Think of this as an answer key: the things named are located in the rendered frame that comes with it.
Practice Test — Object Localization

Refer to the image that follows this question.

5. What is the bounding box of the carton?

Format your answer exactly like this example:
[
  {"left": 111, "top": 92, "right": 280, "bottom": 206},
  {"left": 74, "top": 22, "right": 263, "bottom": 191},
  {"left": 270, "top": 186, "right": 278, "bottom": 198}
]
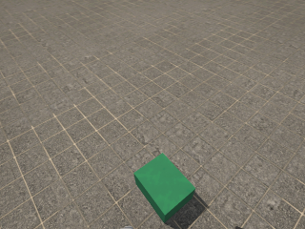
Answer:
[{"left": 133, "top": 153, "right": 196, "bottom": 223}]

